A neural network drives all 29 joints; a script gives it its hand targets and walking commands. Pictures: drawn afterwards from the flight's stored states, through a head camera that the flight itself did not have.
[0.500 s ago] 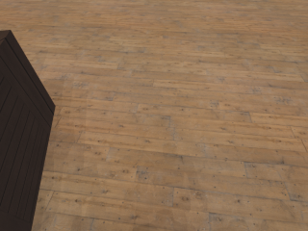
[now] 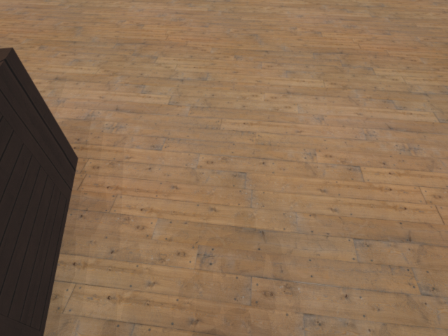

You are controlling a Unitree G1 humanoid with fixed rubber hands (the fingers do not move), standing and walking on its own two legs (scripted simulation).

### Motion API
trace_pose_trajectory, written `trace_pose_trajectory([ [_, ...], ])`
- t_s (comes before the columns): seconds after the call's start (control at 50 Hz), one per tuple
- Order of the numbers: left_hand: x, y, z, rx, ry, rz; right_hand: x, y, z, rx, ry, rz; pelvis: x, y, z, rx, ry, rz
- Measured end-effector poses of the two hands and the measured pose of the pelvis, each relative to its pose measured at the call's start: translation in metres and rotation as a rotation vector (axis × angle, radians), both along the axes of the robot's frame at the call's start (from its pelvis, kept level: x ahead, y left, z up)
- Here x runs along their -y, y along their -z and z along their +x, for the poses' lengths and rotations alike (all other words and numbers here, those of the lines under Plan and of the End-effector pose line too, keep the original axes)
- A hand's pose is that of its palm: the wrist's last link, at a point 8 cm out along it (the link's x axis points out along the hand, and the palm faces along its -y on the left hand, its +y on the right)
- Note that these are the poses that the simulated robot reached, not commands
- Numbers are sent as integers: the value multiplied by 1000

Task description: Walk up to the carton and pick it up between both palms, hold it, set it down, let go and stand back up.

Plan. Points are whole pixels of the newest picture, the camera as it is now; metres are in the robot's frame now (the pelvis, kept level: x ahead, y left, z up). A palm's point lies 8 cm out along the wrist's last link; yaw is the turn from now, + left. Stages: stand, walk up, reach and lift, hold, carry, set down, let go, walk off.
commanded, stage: stand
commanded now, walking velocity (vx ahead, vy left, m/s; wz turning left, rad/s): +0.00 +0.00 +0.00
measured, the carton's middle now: out of the picture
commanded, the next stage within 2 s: walk up in 1.42 s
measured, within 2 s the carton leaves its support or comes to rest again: neither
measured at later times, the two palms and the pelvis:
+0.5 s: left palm out of the picture +0.04 +0.23 -0.13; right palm out of the picture +0.00 -0.24 -0.14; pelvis +0.00 +0.00 +0.00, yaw +1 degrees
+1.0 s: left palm out of the picture +0.01 +0.23 -0.14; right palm out of the picture -0.01 -0.23 -0.14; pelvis +0.00 +0.00 +0.00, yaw +2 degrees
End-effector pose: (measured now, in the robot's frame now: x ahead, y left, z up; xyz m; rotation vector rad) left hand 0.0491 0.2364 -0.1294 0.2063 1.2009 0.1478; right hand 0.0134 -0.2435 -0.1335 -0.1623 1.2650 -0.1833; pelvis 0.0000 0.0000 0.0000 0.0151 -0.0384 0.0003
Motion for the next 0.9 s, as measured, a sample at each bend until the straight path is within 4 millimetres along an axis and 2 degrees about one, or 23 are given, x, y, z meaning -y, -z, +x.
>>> trace_pose_trajectory([
  [0.36, 4, 4, -7, -39, -13, -7, -3, 3, -8, -34, 17, 4, 1, -1, 1, 7, -7, -3],
  [0.9, 7, 9, -32, -99, -48, -28, -14, 3, -21, -83, 17, 14, -3, -3, -1, 7, -25, -6],
])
